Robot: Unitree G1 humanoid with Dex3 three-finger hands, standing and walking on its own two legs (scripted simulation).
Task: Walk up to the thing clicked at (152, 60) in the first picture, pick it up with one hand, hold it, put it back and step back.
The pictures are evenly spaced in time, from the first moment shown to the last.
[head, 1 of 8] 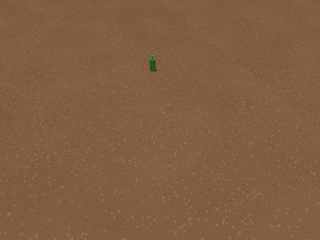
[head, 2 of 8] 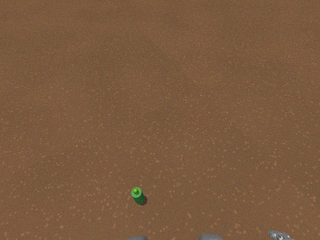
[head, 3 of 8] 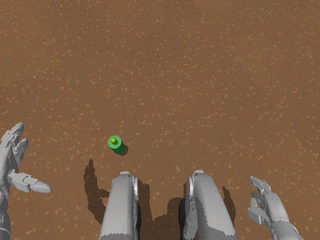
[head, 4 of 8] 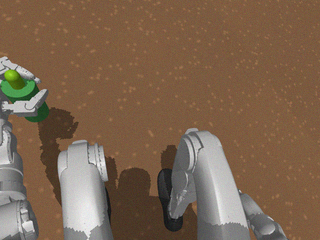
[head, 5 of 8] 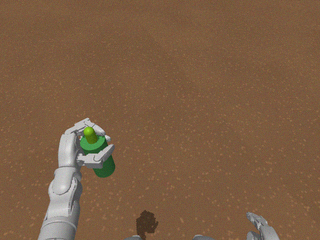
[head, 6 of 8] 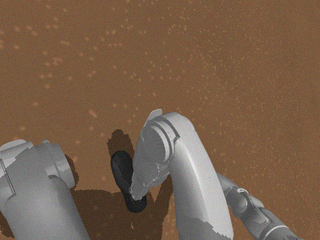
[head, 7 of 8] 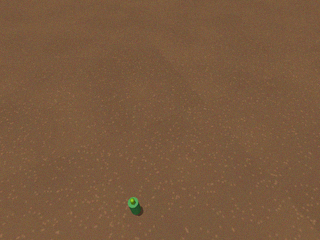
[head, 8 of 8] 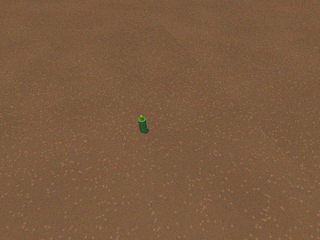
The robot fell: no
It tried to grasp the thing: yes
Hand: left
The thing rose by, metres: 0.68
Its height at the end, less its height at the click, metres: +0.00
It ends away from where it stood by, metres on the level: 0.01
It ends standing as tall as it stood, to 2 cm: yes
